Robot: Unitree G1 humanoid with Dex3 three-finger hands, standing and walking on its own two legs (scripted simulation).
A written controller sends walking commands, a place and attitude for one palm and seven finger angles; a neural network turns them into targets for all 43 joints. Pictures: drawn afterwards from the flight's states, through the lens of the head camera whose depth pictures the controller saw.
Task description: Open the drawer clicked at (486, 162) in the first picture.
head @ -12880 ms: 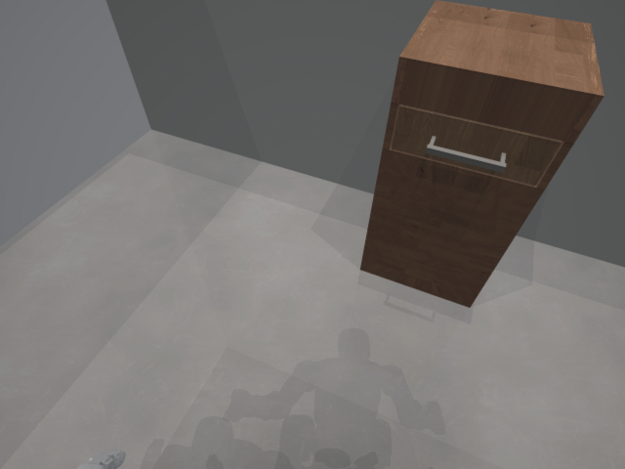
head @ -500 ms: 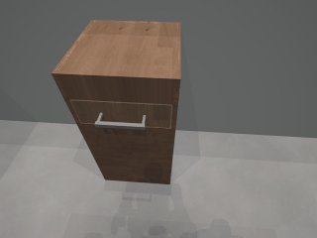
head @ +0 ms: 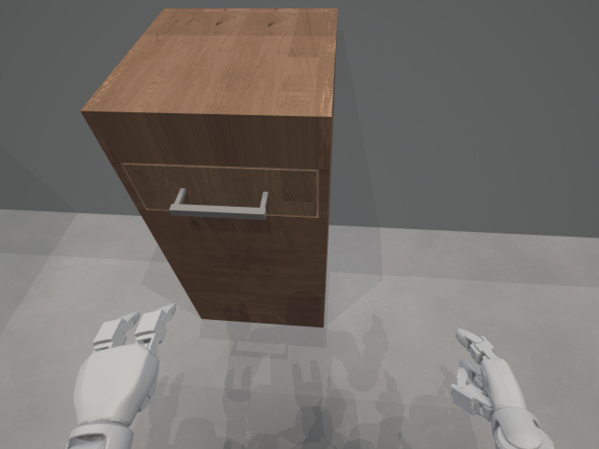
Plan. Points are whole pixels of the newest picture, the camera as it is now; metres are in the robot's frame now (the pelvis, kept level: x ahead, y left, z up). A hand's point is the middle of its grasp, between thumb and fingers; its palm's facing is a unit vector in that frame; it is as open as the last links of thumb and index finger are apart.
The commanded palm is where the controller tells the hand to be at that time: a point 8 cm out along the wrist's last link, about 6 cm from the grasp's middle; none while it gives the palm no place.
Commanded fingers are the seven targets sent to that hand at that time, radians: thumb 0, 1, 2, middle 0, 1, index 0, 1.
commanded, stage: raise the hand with hooked fingers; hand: left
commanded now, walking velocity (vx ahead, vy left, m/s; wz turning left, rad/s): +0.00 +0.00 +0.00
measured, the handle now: (220, 203) +0.56 +0.23 -0.07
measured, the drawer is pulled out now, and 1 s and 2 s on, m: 0.00 0.00 0.00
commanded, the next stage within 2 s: move the hooked fingers above the handle in 1.56 s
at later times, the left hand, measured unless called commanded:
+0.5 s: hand (127, 354) +0.22 +0.25 +0.02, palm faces -0.04 -0.08 -1.00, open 11.1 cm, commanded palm +0.20 +0.25 +0.07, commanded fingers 0.00 -0.10 0.47 -0.27 -0.94 -0.27 -0.94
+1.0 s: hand (99, 289) +0.28 +0.28 +0.08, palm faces +0.05 -0.07 -1.00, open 13.6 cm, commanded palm +0.25 +0.28 +0.14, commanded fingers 0.00 -0.50 0.30 -0.30 -1.20 -0.30 -1.20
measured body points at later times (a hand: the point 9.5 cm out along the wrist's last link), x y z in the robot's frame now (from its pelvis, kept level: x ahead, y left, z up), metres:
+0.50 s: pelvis -0.01 +0.00 +0.00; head +0.04 -0.03 +0.45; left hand +0.22 +0.25 +0.07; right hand +0.16 -0.21 -0.12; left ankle -0.03 +0.13 -0.71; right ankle +0.01 -0.10 -0.71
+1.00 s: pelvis +0.00 +0.03 +0.02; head +0.02 +0.00 +0.47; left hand +0.27 +0.28 +0.14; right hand +0.23 -0.16 -0.07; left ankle -0.03 +0.14 -0.71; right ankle +0.01 -0.10 -0.71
